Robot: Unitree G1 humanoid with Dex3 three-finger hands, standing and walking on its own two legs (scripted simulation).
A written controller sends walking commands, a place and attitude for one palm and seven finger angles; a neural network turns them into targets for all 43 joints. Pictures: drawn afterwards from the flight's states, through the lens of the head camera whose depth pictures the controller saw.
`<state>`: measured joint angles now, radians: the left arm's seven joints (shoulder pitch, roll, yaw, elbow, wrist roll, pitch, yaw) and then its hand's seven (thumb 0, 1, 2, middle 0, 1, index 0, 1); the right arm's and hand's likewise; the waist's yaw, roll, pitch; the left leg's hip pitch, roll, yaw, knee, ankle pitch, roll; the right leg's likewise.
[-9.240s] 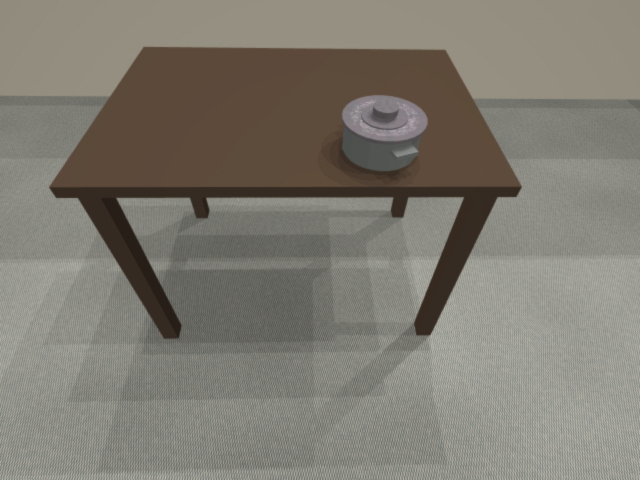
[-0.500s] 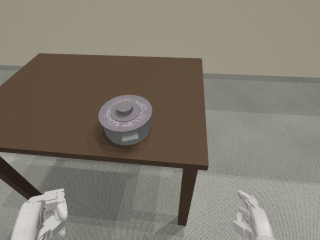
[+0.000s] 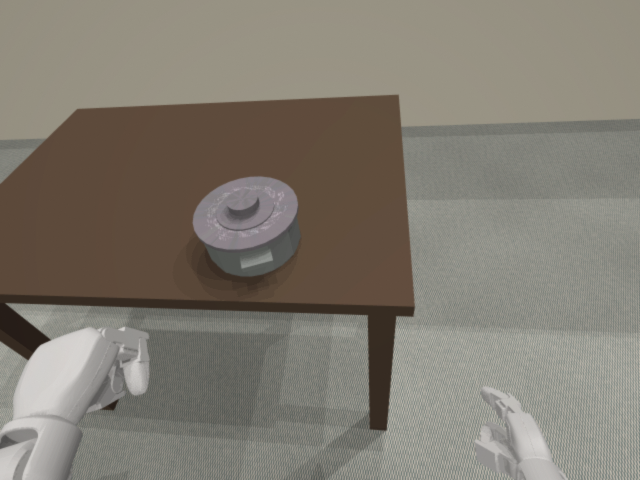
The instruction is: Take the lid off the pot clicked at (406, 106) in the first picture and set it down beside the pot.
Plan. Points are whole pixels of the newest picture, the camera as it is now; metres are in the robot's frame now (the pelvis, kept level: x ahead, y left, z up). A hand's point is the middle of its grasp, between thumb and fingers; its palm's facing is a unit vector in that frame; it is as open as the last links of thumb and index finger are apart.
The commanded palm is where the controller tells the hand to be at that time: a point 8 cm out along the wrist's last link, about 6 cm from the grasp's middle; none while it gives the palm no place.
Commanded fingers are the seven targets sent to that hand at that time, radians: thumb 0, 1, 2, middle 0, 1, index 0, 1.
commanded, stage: reach forward and open the fingers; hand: left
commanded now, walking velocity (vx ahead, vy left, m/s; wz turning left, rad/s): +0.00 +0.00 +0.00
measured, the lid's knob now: (243, 202) +0.53 +0.20 +0.05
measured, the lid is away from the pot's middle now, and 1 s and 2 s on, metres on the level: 0.00 0.00 0.00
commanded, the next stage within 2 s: move the open hand above the knob in 0.88 s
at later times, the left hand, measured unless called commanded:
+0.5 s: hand (109, 359) +0.21 +0.27 +0.09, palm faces -0.24 -0.09 -0.97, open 6.8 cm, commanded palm +0.21 +0.27 +0.16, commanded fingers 0.00 -0.17 1.29 -0.85 -0.19 -0.85 -0.19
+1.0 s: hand (90, 300) +0.27 +0.31 +0.12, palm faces -0.16 -0.08 -0.98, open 10.1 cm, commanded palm +0.26 +0.29 +0.18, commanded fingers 0.00 -0.27 1.37 -0.82 -0.08 -0.82 -0.08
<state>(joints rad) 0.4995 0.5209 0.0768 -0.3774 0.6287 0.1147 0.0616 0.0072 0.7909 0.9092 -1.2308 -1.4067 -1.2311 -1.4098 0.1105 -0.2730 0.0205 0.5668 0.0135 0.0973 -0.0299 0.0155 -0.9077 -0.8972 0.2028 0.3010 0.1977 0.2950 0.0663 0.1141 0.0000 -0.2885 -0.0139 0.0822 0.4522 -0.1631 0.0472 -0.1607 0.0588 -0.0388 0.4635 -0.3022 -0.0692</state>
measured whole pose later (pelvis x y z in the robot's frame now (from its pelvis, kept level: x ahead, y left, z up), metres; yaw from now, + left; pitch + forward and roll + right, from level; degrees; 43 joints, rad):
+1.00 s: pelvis -0.02 +0.04 +0.00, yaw +3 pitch -1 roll -1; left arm -0.14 0.61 -0.01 0.02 0.78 0.07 -0.26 0.00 -0.26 1.34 -0.83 -0.09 -0.83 -0.09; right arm 0.10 -0.28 0.01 0.59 0.06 0.14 0.04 0.01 -0.91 -0.90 0.20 0.30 0.20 0.29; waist 0.04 0.14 0.03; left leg -0.27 -0.07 0.05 0.39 -0.10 0.10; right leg -0.13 0.01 -0.08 0.41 -0.26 -0.01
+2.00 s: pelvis +0.01 +0.02 +0.00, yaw +3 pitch +3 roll +0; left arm -0.68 0.51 -0.24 0.53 0.85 0.15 -0.31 0.00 -0.27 1.36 -0.83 -0.08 -0.83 -0.09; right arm 0.18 -0.31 0.01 0.64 0.08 0.17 0.03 0.01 -0.91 -0.90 0.20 0.30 0.19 0.29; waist -0.04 0.09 -0.01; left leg -0.34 -0.06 0.04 0.44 -0.15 0.08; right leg -0.20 0.02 -0.08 0.46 -0.32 -0.04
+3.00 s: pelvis +0.02 +0.03 +0.00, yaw +1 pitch +9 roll -1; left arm -1.04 0.50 -0.21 1.02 0.90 0.10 -0.29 0.00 -0.26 1.36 -0.83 -0.08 -0.83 -0.09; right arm 0.31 -0.29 -0.01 0.71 0.07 0.16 0.00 0.01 -0.91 -0.90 0.20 0.30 0.20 0.29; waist -0.12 0.07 -0.06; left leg -0.47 -0.05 0.08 0.48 -0.17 0.10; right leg -0.33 0.02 -0.04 0.48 -0.31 -0.02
